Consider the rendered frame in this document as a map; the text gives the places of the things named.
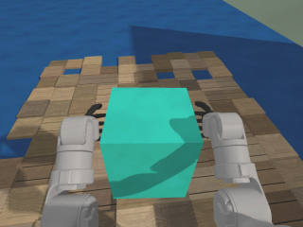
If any robot right forearm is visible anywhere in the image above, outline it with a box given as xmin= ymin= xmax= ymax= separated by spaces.
xmin=202 ymin=112 xmax=272 ymax=220

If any right robot upper arm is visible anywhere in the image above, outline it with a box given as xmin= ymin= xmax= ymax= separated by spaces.
xmin=213 ymin=186 xmax=292 ymax=227

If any left robot upper arm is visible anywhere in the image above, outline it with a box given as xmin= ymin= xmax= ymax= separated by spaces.
xmin=41 ymin=194 xmax=99 ymax=227

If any robot right hand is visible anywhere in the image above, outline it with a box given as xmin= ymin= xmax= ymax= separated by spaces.
xmin=194 ymin=101 xmax=214 ymax=139

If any robot left hand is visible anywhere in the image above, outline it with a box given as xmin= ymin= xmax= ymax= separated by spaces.
xmin=85 ymin=103 xmax=106 ymax=142

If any robot left forearm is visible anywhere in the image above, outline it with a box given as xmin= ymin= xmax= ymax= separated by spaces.
xmin=40 ymin=115 xmax=99 ymax=227

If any carton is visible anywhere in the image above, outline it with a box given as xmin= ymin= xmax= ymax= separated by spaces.
xmin=99 ymin=87 xmax=204 ymax=199

